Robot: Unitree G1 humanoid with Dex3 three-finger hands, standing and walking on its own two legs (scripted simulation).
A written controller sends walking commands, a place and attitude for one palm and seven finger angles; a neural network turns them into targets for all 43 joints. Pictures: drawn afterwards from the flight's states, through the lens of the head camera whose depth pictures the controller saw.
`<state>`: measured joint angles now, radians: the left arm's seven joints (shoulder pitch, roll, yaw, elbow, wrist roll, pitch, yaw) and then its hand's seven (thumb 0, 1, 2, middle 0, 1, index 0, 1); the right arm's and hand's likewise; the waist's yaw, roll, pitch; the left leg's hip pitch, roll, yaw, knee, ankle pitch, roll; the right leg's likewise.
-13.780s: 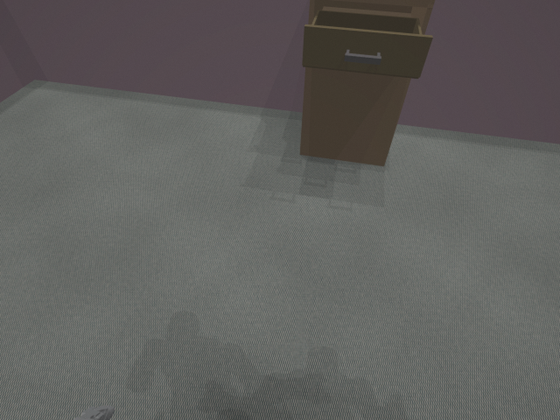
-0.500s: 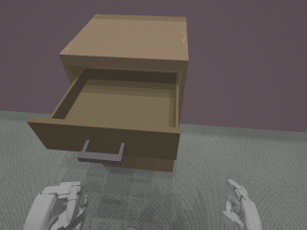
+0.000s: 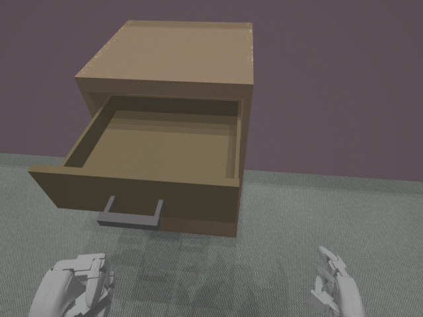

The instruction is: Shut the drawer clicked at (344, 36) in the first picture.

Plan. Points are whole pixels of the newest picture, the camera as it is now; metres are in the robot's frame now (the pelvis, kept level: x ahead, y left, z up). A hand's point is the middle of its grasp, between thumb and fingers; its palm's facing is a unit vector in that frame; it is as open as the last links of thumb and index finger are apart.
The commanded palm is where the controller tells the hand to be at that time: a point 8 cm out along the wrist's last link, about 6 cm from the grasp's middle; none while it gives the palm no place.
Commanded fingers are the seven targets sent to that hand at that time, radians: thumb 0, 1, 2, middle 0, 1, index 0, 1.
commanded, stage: bring the fist close to the handle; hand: left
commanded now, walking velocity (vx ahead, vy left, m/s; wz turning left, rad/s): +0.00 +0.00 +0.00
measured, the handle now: (132, 211) +0.32 +0.20 +0.01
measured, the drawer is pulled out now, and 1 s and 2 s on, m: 0.30 0.30 0.28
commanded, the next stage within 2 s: push the drawer shut in 1.26 s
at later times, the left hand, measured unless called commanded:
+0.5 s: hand (125, 279) +0.18 +0.16 +0.05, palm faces -0.03 -1.00 -0.04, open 3.3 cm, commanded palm +0.15 +0.22 +0.05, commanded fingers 0.00 0.90 0.90 -1.40 -1.60 -1.40 -1.60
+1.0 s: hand (141, 265) +0.22 +0.15 +0.01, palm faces -0.05 -1.00 -0.04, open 3.3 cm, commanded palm +0.19 +0.21 +0.01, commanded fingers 0.00 0.90 0.90 -1.40 -1.60 -1.40 -1.60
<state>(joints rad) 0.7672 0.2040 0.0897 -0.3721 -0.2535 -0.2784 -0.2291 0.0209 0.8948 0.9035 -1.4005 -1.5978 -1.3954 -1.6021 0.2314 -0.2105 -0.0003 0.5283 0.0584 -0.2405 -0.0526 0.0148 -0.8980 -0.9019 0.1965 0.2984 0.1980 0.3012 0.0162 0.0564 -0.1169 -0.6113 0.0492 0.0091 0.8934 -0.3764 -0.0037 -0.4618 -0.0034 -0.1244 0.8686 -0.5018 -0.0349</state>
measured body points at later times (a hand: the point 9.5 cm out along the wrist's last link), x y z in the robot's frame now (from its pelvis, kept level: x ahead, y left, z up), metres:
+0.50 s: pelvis +0.00 +0.00 -0.02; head +0.04 +0.00 +0.43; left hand +0.17 +0.21 +0.05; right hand +0.18 -0.23 -0.09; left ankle +0.05 +0.12 -0.69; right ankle -0.03 -0.09 -0.69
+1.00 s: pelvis -0.01 +0.01 -0.04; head +0.05 +0.01 +0.40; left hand +0.21 +0.21 +0.01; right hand +0.16 -0.23 -0.12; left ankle +0.05 +0.12 -0.69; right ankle -0.03 -0.09 -0.69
